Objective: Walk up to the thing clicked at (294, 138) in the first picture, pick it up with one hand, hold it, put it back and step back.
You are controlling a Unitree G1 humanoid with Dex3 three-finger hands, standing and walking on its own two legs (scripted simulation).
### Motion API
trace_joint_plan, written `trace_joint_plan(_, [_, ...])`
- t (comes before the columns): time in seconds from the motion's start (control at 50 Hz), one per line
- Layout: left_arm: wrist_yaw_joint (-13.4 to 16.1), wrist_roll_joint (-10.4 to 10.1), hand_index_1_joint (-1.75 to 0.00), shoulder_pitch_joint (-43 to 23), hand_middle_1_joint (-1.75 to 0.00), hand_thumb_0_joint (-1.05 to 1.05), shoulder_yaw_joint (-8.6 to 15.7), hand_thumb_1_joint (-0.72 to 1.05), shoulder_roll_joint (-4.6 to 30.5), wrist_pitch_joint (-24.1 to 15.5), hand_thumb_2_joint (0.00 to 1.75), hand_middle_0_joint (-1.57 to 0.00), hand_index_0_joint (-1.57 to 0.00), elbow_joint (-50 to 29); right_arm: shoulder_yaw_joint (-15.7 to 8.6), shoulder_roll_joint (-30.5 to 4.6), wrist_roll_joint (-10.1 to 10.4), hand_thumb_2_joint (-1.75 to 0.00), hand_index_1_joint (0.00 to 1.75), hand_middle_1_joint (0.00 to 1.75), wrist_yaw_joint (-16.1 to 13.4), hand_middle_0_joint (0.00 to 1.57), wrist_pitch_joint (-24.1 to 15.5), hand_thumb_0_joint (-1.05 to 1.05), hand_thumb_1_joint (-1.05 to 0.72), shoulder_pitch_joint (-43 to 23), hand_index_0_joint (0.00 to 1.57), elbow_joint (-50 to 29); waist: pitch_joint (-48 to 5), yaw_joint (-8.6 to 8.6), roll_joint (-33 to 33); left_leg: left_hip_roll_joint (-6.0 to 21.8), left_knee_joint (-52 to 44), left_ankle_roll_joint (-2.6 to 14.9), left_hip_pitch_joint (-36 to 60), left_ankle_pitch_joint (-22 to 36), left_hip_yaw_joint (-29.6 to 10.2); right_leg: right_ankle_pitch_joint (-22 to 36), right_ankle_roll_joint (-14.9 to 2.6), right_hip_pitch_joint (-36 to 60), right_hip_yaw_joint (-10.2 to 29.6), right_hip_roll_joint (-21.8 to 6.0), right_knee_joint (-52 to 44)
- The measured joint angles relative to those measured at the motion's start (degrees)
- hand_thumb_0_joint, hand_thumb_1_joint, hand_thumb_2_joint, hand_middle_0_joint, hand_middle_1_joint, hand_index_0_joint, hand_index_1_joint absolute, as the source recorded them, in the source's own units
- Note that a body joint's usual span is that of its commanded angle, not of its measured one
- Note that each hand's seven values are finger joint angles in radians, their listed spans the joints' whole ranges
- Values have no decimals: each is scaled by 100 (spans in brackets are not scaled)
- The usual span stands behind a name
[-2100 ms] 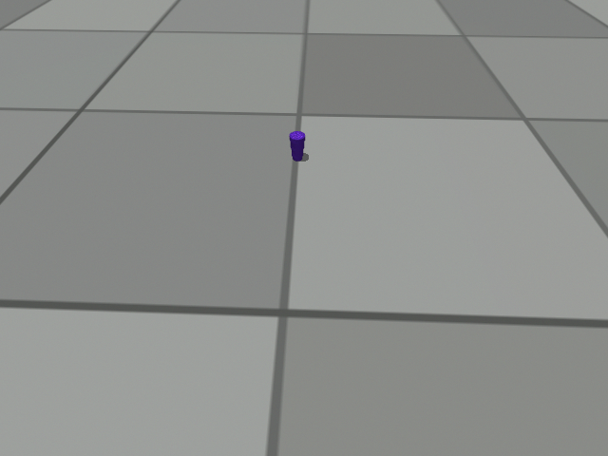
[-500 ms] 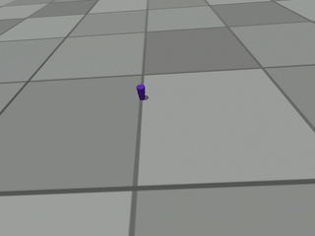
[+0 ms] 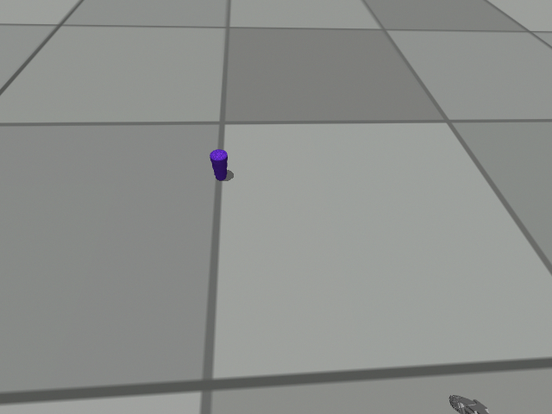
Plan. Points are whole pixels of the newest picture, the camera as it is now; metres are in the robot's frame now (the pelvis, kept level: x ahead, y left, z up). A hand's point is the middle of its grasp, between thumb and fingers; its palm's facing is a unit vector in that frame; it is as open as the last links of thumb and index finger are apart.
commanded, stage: walk up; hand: left
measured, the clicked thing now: (219, 166) +1.34 +0.24 -0.70
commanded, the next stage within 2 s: none
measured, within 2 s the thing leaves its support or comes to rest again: neither
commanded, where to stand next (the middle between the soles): +1.01 +0.03 m, yaw -1 degrees
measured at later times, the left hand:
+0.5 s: hand (146, 339) +0.28 +0.22 -0.12, palm faces -0.01 -0.92 -0.40, open 7.4 cm
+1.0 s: hand (147, 224) +0.54 +0.29 -0.14, palm faces -0.05 -0.94 -0.33, open 7.4 cm
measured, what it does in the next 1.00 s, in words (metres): walks ahead: right foot, then left foot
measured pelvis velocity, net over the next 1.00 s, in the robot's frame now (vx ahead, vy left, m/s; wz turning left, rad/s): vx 0.48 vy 0.02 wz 0.00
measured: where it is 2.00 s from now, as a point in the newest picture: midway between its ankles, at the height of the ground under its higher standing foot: (262, 257)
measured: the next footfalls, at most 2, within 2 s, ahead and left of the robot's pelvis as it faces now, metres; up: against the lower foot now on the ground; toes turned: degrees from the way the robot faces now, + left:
right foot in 0.22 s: +0.30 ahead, -0.16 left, +0.00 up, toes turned -5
left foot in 0.70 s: +0.50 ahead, +0.11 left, +0.00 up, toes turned +6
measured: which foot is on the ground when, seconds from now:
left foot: down 0.00-0.26, up 0.28-0.68, down 0.70-1.00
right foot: up 0.00-0.20, down 0.22-0.74, up 0.76-1.00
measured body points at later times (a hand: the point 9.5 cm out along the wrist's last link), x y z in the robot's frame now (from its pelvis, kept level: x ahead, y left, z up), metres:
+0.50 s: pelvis +0.25 -0.05 +0.00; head +0.26 -0.08 +0.45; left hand +0.28 +0.27 -0.09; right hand +0.35 -0.37 -0.12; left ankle +0.31 +0.11 -0.67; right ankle +0.26 -0.16 -0.74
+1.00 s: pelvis +0.48 +0.02 +0.00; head +0.50 +0.04 +0.45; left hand +0.55 +0.34 -0.12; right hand +0.54 -0.30 -0.09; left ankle +0.46 +0.11 -0.74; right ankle +0.55 -0.15 -0.68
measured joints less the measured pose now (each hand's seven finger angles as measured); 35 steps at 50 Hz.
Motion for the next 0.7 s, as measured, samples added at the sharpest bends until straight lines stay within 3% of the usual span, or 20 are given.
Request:
trace_joint_plan(0.1, [-149,55,-30,-309,-30,1,91,91,93,-11,90,-21,-20,-267,56,-102,24,-90,30,30,-21,21,38,0,-90,438,20,86,-51,-72,-41,-102,-332,-44,781,-346,94,502,192,-715,-150,-449,-1463])
trace_joint_plan(0.2, [-270,147,-30,-504,-30,1,172,91,72,-71,90,-20,-20,-302,18,-334,28,-90,30,30,10,21,69,1,-90,686,20,156,-75,-190,142,-11,87,-182,1189,-1112,83,1513,130,-584,-431,-538,-2877])
trace_joint_plan(0.24, [-268,174,-30,-492,-30,1,227,91,48,-106,90,-21,-20,-263,-10,-429,27,-90,30,30,-3,21,111,1,-90,781,20,226,-180,-176,316,170,632,-159,1182,-1615,10,1318,150,-399,-549,-402,-2806])
trace_joint_plan(0.26, [-242,195,-30,-519,-30,1,255,91,-14,-126,90,-21,-20,-250,-35,-468,24,-90,30,30,-23,21,148,1,-90,759,20,295,-164,-151,495,342,1170,-17,1032,-1734,-117,1058,151,-384,-668,-283,-2561])
trace_joint_plan(0.28, [-210,206,-30,-520,-30,1,259,91,-52,-161,90,-21,-20,-281,-43,-460,28,-90,30,30,-45,21,198,1,-90,726,20,343,-136,-118,557,332,1890,76,767,-1698,-332,842,140,-356,-737,-250,-2368])
trace_joint_plan(0.34, [-140,134,-30,-397,-30,1,175,91,-187,-205,90,-21,-20,-332,27,-421,17,-90,29,30,-70,20,270,1,-90,577,20,429,-64,75,492,-72,3672,142,-129,-1451,-527,625,99,-1,-690,-309,-2472])
trace_joint_plan(0.38, [-99,110,-30,-241,-30,0,109,91,-292,-205,90,-21,-20,-297,42,-437,68,-90,29,30,-61,20,269,1,-90,443,20,414,-36,154,532,-142,4010,184,-684,-1023,-535,720,110,378,-688,-291,-2936])
trace_joint_plan(0.48, [-56,127,-30,194,-30,1,47,90,-318,-191,90,-21,-20,-145,-10,-440,63,-90,29,30,57,20,259,1,-90,207,20,161,-19,241,598,31,3181,111,-1583,-167,-691,856,87,1090,-690,-118,-3855])
trace_joint_plan(0.58, [-60,181,-30,433,-30,1,108,90,-188,-191,90,-21,-20,-143,-73,-430,-39,-90,29,30,166,20,348,1,-90,146,20,188,-67,280,562,229,1666,-60,-1746,191,-621,604,126,1549,-823,-19,-4151])
trace_joint_plan(0.7, [-42,194,-30,513,-30,1,163,90,39,-163,90,-21,-20,-151,-103,-382,-76,-90,29,30,232,20,308,1,-90,64,20,276,-126,324,371,189,445,88,-1125,518,-371,-185,388,1901,-926,-111,-3745])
